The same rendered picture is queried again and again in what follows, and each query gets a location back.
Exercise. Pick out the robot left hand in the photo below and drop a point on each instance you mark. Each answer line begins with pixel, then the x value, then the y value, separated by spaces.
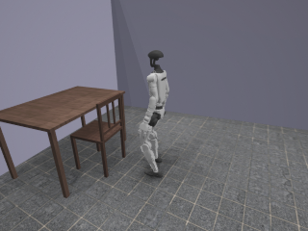
pixel 143 127

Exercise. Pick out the robot right upper arm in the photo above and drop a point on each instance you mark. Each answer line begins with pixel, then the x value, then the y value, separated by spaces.
pixel 167 87

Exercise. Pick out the left robot forearm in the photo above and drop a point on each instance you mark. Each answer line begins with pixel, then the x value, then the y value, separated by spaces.
pixel 150 110

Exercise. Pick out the table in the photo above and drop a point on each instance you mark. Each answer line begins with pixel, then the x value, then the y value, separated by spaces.
pixel 52 112

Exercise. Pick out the right robot forearm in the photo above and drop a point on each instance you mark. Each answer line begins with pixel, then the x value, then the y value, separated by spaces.
pixel 164 103

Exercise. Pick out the right robot shin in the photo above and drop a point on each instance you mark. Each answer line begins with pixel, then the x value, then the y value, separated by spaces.
pixel 154 146

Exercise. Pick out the chair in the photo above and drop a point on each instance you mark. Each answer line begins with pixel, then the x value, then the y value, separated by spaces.
pixel 99 131

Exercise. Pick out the right robot thigh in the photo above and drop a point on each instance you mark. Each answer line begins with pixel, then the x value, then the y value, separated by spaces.
pixel 153 134

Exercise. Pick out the robot left upper arm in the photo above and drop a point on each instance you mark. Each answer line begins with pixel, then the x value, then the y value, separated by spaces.
pixel 152 83

